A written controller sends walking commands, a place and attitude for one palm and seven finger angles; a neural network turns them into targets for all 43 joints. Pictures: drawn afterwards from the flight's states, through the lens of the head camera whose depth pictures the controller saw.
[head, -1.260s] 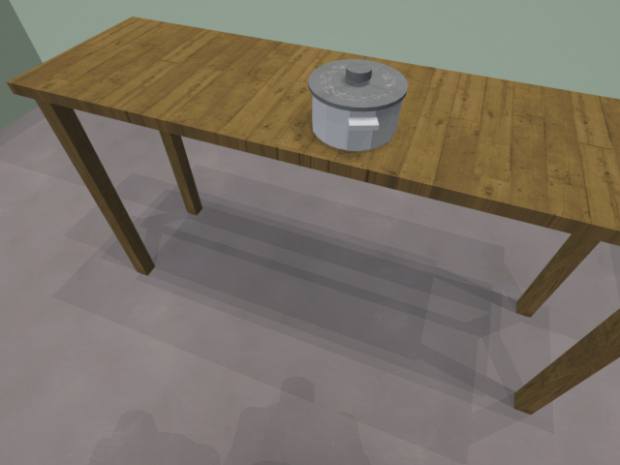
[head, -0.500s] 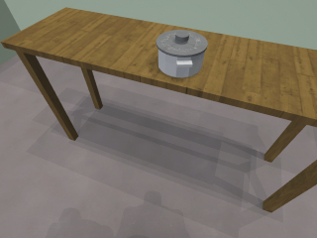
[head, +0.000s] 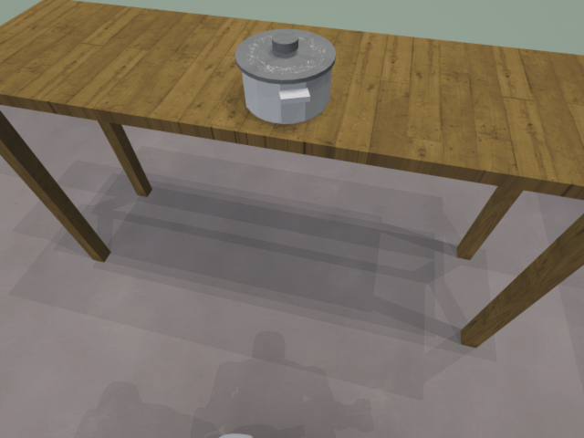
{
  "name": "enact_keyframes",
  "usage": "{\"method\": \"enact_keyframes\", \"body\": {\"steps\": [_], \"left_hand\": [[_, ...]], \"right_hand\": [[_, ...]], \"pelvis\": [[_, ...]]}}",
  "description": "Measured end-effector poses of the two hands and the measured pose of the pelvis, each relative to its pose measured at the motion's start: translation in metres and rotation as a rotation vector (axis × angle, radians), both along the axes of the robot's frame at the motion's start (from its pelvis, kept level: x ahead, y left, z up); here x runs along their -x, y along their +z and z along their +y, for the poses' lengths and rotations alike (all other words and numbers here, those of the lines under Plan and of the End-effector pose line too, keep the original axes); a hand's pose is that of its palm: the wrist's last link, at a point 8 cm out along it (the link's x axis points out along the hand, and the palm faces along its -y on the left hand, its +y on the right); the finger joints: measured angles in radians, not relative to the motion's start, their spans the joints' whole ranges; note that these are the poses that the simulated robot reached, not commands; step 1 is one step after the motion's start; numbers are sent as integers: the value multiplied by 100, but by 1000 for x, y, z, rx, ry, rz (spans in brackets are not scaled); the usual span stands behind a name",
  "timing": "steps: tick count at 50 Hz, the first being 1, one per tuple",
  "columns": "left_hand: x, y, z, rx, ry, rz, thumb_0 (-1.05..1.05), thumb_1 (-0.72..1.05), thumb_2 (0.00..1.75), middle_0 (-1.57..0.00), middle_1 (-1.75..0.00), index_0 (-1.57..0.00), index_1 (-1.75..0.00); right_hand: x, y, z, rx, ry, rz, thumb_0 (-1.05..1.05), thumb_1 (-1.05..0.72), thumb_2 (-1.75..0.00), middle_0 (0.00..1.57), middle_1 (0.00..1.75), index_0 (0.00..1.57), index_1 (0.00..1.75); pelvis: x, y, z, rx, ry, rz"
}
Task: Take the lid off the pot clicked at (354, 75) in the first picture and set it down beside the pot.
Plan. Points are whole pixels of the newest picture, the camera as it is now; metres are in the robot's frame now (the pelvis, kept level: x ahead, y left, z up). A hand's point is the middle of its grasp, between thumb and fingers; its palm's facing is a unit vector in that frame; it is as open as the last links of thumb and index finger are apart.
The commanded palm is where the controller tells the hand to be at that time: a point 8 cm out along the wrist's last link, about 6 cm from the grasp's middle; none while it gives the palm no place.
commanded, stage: turn to face it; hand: left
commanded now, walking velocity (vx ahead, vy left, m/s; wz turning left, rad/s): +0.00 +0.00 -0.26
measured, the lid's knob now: (285, 42) +0.73 +0.08 +0.16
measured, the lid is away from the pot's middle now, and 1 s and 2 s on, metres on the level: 0.00 0.00 0.00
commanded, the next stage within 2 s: take the last steps up to it in 0.12 s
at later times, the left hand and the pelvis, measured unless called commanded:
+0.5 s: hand out of the picture +0.08 +0.17 -0.16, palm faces -0.07 -0.98 -0.20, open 7.4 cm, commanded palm none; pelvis +0.04 +0.00 +0.01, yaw -7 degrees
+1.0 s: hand (222, 335) +0.29 +0.16 -0.16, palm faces -0.11 -0.97 -0.21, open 7.4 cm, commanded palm none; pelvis +0.17 -0.01 -0.01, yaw -8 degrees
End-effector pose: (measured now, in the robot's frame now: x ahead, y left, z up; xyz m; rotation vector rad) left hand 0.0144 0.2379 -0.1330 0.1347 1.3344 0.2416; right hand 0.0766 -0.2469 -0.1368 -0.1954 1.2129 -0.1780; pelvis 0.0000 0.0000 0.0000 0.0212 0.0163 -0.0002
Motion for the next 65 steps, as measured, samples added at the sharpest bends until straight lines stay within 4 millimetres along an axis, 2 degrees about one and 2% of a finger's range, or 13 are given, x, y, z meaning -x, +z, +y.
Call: {"method": "enact_keyframes", "body": {"steps": [5,11,16,20,24,30,34,38,43,50,55,60,65], "left_hand": [[-23,-9,15,18,-58,-24,1,90,90,-20,-30,-20,-30],[-59,3,18,4,-125,-79,1,91,90,-19,-30,-20,-30],[-82,5,4,-22,-196,-118,1,91,90,-19,-30,-20,-30],[-77,6,-9,-11,-192,-99,1,91,90,-19,-30,-20,-30],[-65,6,-15,24,-178,-32,1,90,90,-20,-30,-20,-30],[-60,-10,-6,80,-146,69,1,90,90,-20,-30,-21,-30],[-81,-25,8,86,-153,110,1,90,90,-20,-30,-21,-30],[-129,-15,12,72,-182,50,1,91,90,-20,-30,-20,-30],[-198,4,0,60,-212,-76,1,91,90,-19,-30,-20,-30],[-276,7,-32,27,-257,-213,1,91,90,-19,-30,-20,-30],[-285,8,-41,24,-200,-203,0,92,90,-20,-30,-20,-30],[-282,5,-20,6,-180,-156,-1,93,90,-20,-30,-21,-30],[-269,-14,13,14,-176,-86,0,92,90,-20,-30,-21,-30]], "right_hand": [[-3,9,7,27,-16,-74,1,-91,-89,20,30,20,30],[23,9,14,-7,-40,-12,1,-91,-89,20,30,20,30],[48,-10,5,-53,-97,44,1,-90,-89,20,30,21,30],[62,-13,-3,-59,-119,121,1,-91,-89,20,30,20,30],[59,-1,-5,-48,-144,140,1,-91,-89,20,30,20,30],[25,9,7,-16,-152,105,1,-91,-90,20,30,20,30],[7,2,23,3,-160,79,1,-91,-90,20,30,20,30],[3,6,45,-39,-181,118,1,-91,-90,20,30,20,30],[-5,5,65,-115,-196,167,1,-91,-89,20,30,20,30],[-29,-21,58,-185,-223,212,1,-90,-89,20,30,21,30],[-70,-20,34,-134,-202,210,1,-91,-89,20,30,20,30],[-123,-8,14,-60,-179,114,1,-91,-89,20,30,20,30],[-165,4,12,15,-155,-13,1,-91,-90,20,30,20,30]], "pelvis": [[1,-4,11,8,-35,-4],[0,3,6,3,-84,-6],[-7,-6,-8,-3,-117,0],[-16,-3,-9,25,-117,-9],[-35,5,-5,21,-120,-12],[-70,2,9,25,-122,-23],[-92,-9,20,25,-133,-24],[-111,1,20,4,-138,-13],[-136,10,15,-2,-141,-2],[-175,-5,-8,-23,-133,-11],[-193,-1,-9,9,-114,-19],[-200,1,-1,9,-117,-27],[-205,-7,20,31,-130,-41]]}}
